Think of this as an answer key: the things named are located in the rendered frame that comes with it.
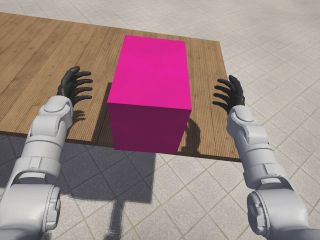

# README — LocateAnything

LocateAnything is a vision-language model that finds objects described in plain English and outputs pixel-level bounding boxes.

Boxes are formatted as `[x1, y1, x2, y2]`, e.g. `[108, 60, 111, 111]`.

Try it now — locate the left robot forearm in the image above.
[0, 95, 74, 211]

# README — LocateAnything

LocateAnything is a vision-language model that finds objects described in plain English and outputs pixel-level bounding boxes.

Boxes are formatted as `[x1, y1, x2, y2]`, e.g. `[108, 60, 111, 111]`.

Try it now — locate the right robot hand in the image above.
[212, 75, 245, 115]

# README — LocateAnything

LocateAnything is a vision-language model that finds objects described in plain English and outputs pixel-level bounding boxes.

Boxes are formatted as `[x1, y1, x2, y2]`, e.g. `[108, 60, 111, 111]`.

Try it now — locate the carton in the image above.
[107, 35, 192, 154]

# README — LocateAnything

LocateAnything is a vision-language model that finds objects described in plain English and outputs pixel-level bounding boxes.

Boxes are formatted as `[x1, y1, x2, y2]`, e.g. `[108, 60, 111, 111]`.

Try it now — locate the robot right upper arm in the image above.
[247, 188, 320, 240]

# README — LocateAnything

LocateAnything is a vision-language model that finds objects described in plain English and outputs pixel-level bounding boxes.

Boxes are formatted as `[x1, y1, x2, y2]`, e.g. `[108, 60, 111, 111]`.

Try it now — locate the left robot hand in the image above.
[56, 66, 93, 108]

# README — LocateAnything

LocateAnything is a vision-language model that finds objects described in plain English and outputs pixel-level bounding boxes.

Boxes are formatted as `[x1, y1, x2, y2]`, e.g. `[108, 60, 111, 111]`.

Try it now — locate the robot left upper arm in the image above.
[0, 184, 61, 240]

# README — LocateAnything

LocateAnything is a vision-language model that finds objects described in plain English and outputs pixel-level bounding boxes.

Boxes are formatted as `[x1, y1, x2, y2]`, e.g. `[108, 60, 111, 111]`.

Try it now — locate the table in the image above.
[0, 12, 242, 163]

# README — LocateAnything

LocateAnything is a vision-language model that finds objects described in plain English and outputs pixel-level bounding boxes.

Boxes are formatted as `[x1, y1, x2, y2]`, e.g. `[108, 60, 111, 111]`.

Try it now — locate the right robot forearm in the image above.
[226, 105, 310, 227]

